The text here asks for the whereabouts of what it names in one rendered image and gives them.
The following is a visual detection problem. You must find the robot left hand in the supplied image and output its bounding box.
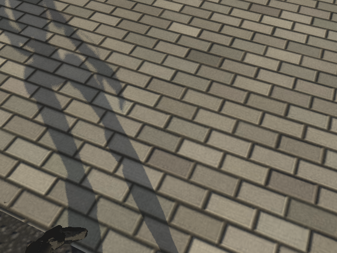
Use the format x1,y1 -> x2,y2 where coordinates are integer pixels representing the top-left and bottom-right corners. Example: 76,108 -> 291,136
25,225 -> 88,253

